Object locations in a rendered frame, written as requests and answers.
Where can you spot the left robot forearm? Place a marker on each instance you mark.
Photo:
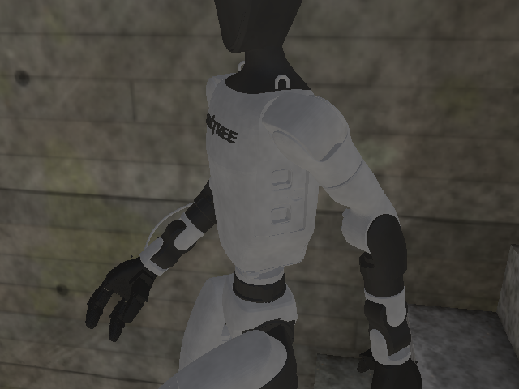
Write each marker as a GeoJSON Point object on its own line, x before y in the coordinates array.
{"type": "Point", "coordinates": [385, 306]}

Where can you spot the left robot hand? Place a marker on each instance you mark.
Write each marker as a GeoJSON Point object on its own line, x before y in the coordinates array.
{"type": "Point", "coordinates": [403, 376]}

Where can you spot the right robot forearm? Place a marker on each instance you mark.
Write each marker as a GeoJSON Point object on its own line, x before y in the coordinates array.
{"type": "Point", "coordinates": [181, 235]}

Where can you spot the right robot hand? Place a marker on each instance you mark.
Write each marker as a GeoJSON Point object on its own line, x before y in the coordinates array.
{"type": "Point", "coordinates": [132, 281]}

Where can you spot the robot head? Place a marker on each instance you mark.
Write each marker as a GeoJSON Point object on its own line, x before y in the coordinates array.
{"type": "Point", "coordinates": [259, 28]}

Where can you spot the left robot upper arm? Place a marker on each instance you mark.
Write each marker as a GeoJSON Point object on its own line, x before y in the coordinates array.
{"type": "Point", "coordinates": [313, 134]}

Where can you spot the humanoid robot torso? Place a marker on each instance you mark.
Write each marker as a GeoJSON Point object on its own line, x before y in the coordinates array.
{"type": "Point", "coordinates": [265, 207]}

